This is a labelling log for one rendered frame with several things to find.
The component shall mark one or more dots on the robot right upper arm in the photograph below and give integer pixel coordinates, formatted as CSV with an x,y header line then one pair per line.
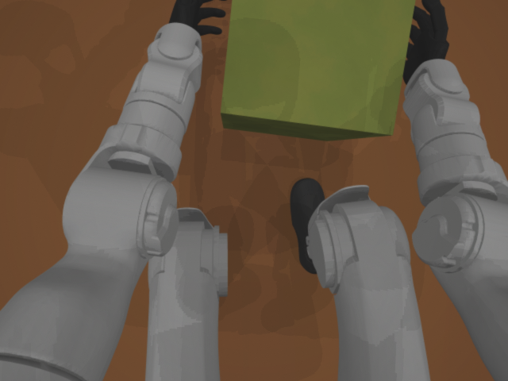
x,y
464,240

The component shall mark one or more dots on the carton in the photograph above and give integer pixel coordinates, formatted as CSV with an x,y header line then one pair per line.
x,y
315,69

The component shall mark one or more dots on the robot left forearm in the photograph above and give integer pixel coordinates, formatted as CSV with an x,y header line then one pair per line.
x,y
155,116

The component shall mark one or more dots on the robot left upper arm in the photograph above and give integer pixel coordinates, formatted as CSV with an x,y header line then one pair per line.
x,y
66,323

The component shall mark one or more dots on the robot right thigh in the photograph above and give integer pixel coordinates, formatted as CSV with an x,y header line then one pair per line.
x,y
379,325

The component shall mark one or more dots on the robot right forearm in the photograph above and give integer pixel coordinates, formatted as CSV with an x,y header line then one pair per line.
x,y
449,143

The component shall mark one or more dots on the right robot hand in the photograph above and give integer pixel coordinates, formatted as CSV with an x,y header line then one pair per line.
x,y
430,40

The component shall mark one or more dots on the robot left shin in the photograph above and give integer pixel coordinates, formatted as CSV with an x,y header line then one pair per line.
x,y
157,263

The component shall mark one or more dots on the left robot hand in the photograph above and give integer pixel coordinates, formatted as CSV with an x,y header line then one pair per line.
x,y
188,12

